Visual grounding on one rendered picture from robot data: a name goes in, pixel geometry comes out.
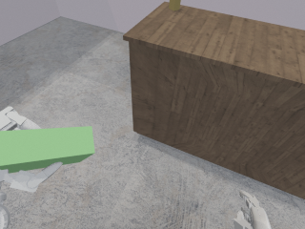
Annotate right robot hand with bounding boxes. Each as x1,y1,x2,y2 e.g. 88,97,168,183
234,190,272,229

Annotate table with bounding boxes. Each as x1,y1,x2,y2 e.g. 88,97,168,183
123,2,305,199

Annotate robot left forearm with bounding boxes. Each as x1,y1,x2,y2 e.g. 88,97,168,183
0,192,10,229

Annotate left robot hand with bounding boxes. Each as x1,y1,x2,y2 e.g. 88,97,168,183
0,106,63,193

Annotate sponge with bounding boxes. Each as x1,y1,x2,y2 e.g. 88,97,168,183
0,126,95,174

